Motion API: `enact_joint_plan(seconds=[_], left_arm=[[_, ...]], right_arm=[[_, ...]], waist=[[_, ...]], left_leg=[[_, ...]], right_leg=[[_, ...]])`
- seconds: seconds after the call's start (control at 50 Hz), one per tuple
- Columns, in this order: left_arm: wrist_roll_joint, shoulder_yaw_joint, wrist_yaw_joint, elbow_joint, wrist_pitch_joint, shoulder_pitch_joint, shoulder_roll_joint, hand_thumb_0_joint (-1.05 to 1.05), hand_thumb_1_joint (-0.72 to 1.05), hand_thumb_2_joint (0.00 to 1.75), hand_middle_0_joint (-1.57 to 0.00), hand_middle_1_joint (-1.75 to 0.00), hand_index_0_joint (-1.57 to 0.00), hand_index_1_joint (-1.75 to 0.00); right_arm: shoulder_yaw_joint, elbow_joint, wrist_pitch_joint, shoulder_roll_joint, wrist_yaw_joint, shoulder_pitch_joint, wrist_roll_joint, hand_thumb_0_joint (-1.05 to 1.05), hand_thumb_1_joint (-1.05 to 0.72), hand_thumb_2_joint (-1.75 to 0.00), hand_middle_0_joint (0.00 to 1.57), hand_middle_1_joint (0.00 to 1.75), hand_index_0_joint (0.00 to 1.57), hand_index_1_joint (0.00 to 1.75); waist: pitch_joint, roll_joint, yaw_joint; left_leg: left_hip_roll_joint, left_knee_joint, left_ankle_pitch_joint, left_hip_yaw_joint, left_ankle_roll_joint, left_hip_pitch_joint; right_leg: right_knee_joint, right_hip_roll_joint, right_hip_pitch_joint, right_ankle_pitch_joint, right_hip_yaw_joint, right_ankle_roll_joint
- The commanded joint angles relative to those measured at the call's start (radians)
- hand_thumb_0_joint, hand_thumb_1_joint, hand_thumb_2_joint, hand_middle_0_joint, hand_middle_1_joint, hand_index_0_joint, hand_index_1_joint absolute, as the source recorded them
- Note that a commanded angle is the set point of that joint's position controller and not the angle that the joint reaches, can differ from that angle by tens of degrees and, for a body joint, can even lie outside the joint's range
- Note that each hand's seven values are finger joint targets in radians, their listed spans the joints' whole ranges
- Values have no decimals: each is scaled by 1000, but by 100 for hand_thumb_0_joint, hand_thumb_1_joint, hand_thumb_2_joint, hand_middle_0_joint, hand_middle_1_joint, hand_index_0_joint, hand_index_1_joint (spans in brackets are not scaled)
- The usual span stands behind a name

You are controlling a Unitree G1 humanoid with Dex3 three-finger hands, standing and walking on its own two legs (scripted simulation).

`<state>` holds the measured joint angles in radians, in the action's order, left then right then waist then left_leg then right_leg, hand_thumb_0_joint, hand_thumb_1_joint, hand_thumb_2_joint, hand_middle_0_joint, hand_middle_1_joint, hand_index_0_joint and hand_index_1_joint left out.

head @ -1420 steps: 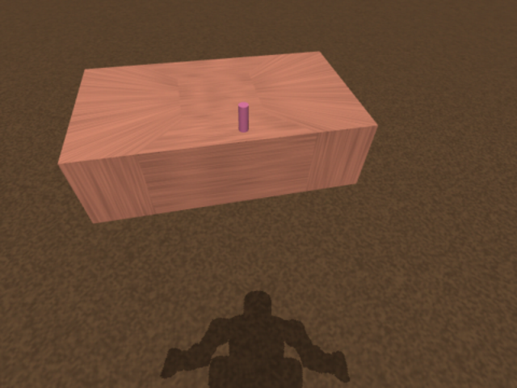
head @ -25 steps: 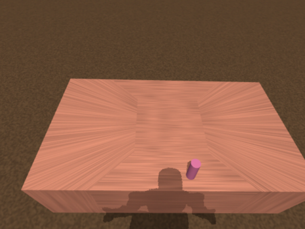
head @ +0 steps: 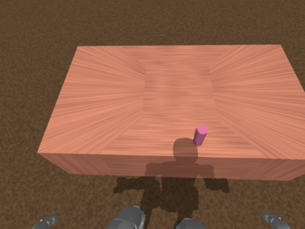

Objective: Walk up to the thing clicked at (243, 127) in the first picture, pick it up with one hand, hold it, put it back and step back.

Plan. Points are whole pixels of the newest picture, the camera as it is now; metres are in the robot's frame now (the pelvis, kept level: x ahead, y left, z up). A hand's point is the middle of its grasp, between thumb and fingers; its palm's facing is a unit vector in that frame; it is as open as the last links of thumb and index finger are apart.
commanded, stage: step back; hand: right
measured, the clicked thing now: (199, 136) +0.49 -0.18 -0.31
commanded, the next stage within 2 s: none
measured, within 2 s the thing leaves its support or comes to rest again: neither
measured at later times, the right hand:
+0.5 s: hand out of the picture +0.01 -0.21 -0.13, palm faces -0.05 +0.90 -0.43, open 7.4 cm
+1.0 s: hand out of the picture -0.19 -0.23 -0.17, palm faces -0.07 +0.91 -0.40, open 7.4 cm
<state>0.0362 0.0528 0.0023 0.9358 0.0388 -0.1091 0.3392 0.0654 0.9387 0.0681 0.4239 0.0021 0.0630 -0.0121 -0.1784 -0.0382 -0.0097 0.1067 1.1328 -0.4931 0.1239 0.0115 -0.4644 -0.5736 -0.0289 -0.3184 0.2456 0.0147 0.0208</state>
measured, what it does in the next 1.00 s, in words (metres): walks backwards: left foot, then right foot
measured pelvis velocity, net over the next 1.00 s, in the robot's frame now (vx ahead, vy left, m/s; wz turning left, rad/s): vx -0.26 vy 0.05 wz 0.04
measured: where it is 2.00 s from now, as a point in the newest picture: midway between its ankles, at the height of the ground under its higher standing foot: outside the picture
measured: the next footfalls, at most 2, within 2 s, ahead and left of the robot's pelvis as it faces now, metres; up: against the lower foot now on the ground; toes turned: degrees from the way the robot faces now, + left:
left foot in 0.20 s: -0.04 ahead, +0.15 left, +0.00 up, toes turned +2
right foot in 0.64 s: -0.15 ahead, -0.08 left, +0.00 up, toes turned +0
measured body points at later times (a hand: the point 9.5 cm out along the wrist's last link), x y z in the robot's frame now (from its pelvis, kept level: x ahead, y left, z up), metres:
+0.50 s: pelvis -0.11 +0.05 +0.00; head -0.05 +0.08 +0.44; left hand -0.03 +0.37 -0.13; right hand +0.01 -0.26 -0.10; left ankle -0.08 +0.15 -0.73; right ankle -0.17 -0.10 -0.66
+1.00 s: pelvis -0.26 +0.05 -0.01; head -0.19 +0.04 +0.43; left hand -0.11 +0.36 -0.11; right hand -0.19 -0.27 -0.14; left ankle -0.30 +0.17 -0.72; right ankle -0.19 -0.08 -0.73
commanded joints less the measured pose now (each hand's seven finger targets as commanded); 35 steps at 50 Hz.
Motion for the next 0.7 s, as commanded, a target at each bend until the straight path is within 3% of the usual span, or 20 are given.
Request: enact_joint_plan(seconds=[0.0, 0.08, 0.12, 0.16, 0.18, 0.2, 0.22, 0.24, 0.26, 0.3, 0.34, 0.4, 0.44, 0.48, 0.56, 0.6, 0.62, 0.64, 0.66, 0.68], left_arm=[[0, 67, -37, -131, -30, 23, 259, 0, 90, 90, -20, -30, -20, -30], [-8, 80, -47, -139, -20, -32, 276, 0, 90, 90, -20, -30, -20, -30], [-14, 85, -44, -162, -12, 11, 295, 0, 90, 90, -20, -30, -20, -30], [-26, 80, -34, -178, 0, 51, 302, 0, 90, 90, -20, -30, -20, -30], [-31, 70, -29, -184, 7, 34, 264, 0, 90, 90, -20, -30, -20, -30], [-38, 60, -30, -203, 6, 20, 211, 0, 90, 90, -20, -30, -20, -30], [-29, 76, -44, -196, 11, 89, 246, 0, 90, 90, -20, -30, -20, -30], [-14, 82, -50, -185, 11, 108, 257, 0, 90, 90, -20, -30, -20, -30], [-17, 84, -45, -169, 11, 93, 262, 0, 90, 90, -20, -30, -20, -30], [-41, 81, -39, -139, 10, -20, 237, 0, 90, 90, -20, -30, -20, -30], [-33, 81, -36, -130, 5, -71, 232, 0, 90, 90, -20, -30, -20, -30], [-22, 71, -37, -153, -7, -41, 208, 0, 90, 90, -20, -30, -20, -30], [-21, 70, -32, -167, -10, -24, 213, 0, 90, 90, -20, -30, -20, -30], [-24, 68, -30, -161, -13, -46, 215, 0, 90, 90, -20, -30, -20, -30], [-15, 70, -21, -121, -20, -126, 221, 0, 90, 90, -20, -30, -20, -30], [-10, 72, -16, -81, -22, -220, 216, 0, 90, 90, -20, -30, -20, -30], [-1, 77, -17, -78, -29, -235, 236, 0, 90, 90, -20, -30, -20, -30], [10, 96, -15, -95, -34, -209, 304, 0, 90, 90, -20, -30, -20, -30], [1, 113, -11, -129, -30, -136, 377, 0, 90, 90, -20, -30, -20, -30], [13, 117, -14, -171, -34, -65, 416, 0, 90, 90, -20, -30, -20, -30]], right_arm=[[19, -48, -20, 167, 19, 88, 7, 0, -90, -90, 20, 30, 20, 30], [11, -82, -35, 159, 23, 64, 25, 0, -90, -90, 20, 30, 20, 30], [21, -64, -37, 161, 19, 131, 32, 0, -90, -90, 20, 30, 20, 30], [37, -31, -44, 163, 14, 204, 41, 0, -90, -90, 20, 30, 20, 30], [51, -38, -46, 200, 13, 190, 53, 0, -90, -90, 20, 30, 20, 30], [69, -59, -47, 296, 10, 161, 64, 0, -90, -90, 20, 30, 20, 30], [76, -77, -45, 361, 3, 118, 52, 0, -90, -90, 20, 30, 20, 30], [75, -86, -48, 352, 6, 95, 54, 0, -90, -90, 20, 30, 20, 30], [62, -92, -51, 296, 11, 59, 50, 0, -90, -90, 20, 30, 20, 30], [35, -124, -49, 202, 19, -39, 61, 0, -90, -90, 20, 30, 20, 30], [34, -121, -53, 176, 23, 1, 45, 0, -90, -90, 20, 30, 20, 30], [37, -116, -50, 162, 29, 82, 36, 0, -90, -90, 20, 30, 20, 30], [42, -122, -48, 178, 30, 101, 34, 0, -90, -90, 20, 30, 20, 30], [46, -136, -44, 196, 28, 88, 36, 0, -90, -90, 20, 30, 20, 30], [52, -167, -35, 216, 18, 42, 34, 0, -90, -90, 20, 30, 20, 30], [57, -176, -27, 232, 15, -6, 25, 0, -90, -90, 20, 30, 20, 30], [50, -176, -26, 206, 13, -13, 17, 0, -90, -90, 20, 30, 20, 30], [40, -192, -25, 168, 10, -17, 11, 0, -90, -90, 20, 30, 20, 30], [31, -197, -25, 130, 18, -37, 8, 0, -90, -90, 20, 30, 20, 30], [47, -178, -20, 162, 28, -22, 15, 0, -90, -90, 20, 30, 20, 30]], waist=[[268, 162, -26], [298, 234, -52], [297, 268, -15], [286, 216, 34], [270, 98, 30], [266, -172, 24], [231, -216, 62], [187, -207, 75], [151, -151, 47], [141, -92, -35], [189, -80, -31], [213, -92, 26], [212, -98, 54], [220, -109, 50], [259, -145, 28], [273, -137, -27], [275, -84, -39], [229, 112, -27], [152, 298, -43], [105, 318, -52]], left_leg=[[-30, -33, 5, 20, -33, -70], [-99, -314, -28, -26, -25, -19], [-111, -472, 21, -56, -5, 78], [-84, -703, 284, -139, 3, 241], [-158, -738, 401, -23, 23, 295], [-382, -787, 582, 286, 110, 354], [-471, -818, 593, 376, 252, 214], [-505, -848, 522, 438, 294, 109], [-459, -824, 532, 315, 266, 116], [-310, -747, 650, 87, 165, 245], [-316, -690, 740, 82, 177, 389], [-345, -650, 812, 84, 220, 513], [-362, -659, 760, 85, 243, 502], [-373, -655, 717, 77, 249, 466], [-365, -644, 543, 76, 209, 361], [-360, -620, 443, 59, 169, 255], [-323, -571, 368, 37, 115, 197], [-204, -436, 222, -25, 47, 43], [-27, -238, -59, -95, -8, -26], [-30, -24, -146, 12, -22, 38]], right_leg=[[103, -225, 309, -476, -202, 202], [38, -281, 397, -580, -221, 211], [3, -271, 328, -571, -199, 182], [-61, -217, 185, -437, -134, 128], [-122, -146, 63, -249, -99, 70], [-309, 45, -135, 123, -13, 10], [-485, 132, -137, 435, -108, -7], [-611, 131, -108, 457, -185, -11], [-671, 119, -126, 385, -208, -3], [-701, 143, -228, 259, -224, 6], [-716, 144, -255, 230, -196, -16], [-560, 121, -257, 257, -175, -61], [-451, 103, -209, 273, -154, -71], [-336, 79, -141, 272, -121, -69], [-93, 50, 20, 184, -50, -37], [89, 39, 159, 25, -14, -1], [142, 6, 190, -35, -78, 21], [179, -126, 176, -27, -327, 81], [279, -289, 54, -22, -514, 202], [311, -387, -123, -54, -612, 297]])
